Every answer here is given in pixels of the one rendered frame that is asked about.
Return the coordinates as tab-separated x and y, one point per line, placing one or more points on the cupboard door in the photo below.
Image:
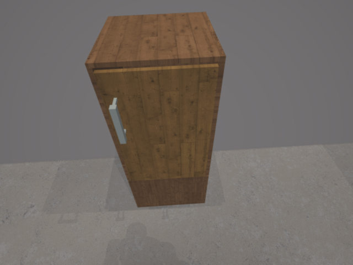
167	113

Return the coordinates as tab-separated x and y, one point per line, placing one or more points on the handle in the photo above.
121	132

